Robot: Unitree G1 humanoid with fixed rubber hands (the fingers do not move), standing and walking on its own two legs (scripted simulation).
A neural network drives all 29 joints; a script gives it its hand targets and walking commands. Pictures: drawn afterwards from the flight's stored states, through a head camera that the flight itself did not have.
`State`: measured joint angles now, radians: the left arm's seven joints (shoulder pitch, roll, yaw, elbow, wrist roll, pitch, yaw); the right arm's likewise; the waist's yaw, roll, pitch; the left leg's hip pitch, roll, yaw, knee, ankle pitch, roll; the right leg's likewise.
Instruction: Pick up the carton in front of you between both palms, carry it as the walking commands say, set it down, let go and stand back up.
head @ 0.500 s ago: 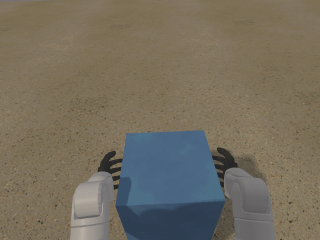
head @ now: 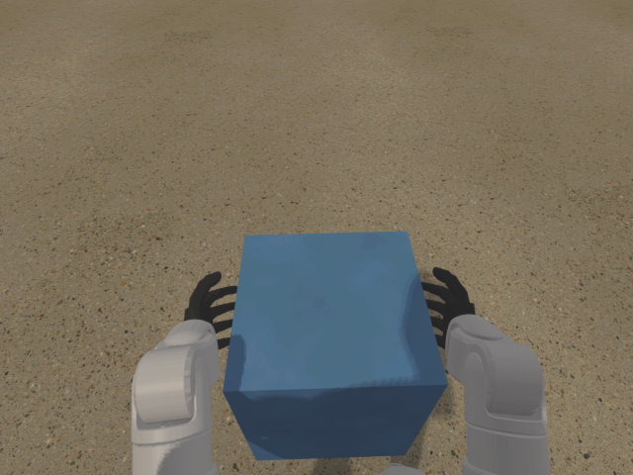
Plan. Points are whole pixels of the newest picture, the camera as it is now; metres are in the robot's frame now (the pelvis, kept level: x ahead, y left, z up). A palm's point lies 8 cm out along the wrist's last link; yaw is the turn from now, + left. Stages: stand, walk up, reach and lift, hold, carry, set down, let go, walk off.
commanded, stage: carry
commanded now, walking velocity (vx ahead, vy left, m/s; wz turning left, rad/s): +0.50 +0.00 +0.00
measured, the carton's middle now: (328, 350) +0.28 -0.01 +0.00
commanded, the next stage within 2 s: none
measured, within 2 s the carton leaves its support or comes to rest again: neither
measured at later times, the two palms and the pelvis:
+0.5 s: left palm (236, 177) +0.55 +0.13 +0.08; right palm (408, 169) +0.57 -0.17 +0.07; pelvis +0.31 -0.03 +0.00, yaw +3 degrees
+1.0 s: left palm (235, 82) +0.89 +0.16 +0.08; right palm (366, 79) +0.89 -0.14 +0.09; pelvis +0.63 +0.01 +0.00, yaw +0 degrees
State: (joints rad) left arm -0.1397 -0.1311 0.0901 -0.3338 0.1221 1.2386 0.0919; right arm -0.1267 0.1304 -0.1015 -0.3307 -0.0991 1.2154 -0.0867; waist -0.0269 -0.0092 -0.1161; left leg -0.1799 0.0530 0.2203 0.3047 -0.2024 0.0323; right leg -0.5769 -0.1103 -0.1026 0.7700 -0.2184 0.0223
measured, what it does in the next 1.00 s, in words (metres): walks ahead: right foot, then left foot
